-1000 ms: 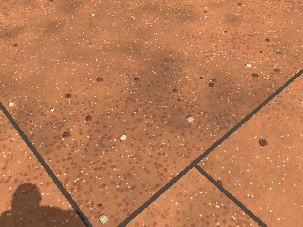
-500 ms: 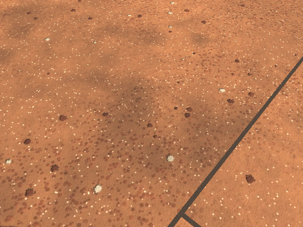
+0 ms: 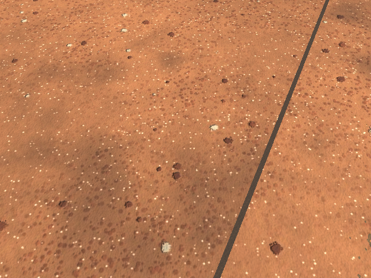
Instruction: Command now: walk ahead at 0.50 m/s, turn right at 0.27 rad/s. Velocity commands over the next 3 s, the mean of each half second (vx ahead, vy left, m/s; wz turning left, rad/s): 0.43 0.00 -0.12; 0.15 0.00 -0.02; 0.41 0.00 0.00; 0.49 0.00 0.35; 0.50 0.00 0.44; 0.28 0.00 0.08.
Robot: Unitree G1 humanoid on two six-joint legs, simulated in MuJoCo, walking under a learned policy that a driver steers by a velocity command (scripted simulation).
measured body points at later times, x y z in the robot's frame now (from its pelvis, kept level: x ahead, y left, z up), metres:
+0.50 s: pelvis +0.26 +0.06 +0.00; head +0.29 +0.07 +0.45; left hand +0.31 +0.32 -0.15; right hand +0.33 -0.20 -0.13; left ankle +0.31 +0.13 -0.74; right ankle +0.19 -0.06 -0.66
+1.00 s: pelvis +0.35 +0.03 +0.00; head +0.35 +0.03 +0.45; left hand +0.37 +0.28 -0.15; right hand +0.35 -0.20 -0.16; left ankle +0.32 +0.12 -0.74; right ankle +0.35 -0.07 -0.74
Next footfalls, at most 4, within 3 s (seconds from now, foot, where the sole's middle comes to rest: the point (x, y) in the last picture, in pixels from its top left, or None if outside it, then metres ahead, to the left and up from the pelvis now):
0.32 left None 0.36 0.13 -0.78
0.76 right None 0.39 -0.07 -0.78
1.46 right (220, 223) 0.68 -0.09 -0.78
2.04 left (173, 166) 0.95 0.11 -0.78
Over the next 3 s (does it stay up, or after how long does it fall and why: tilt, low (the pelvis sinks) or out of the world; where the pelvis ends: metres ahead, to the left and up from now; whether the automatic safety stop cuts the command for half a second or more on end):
stays up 1.26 0.14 0.00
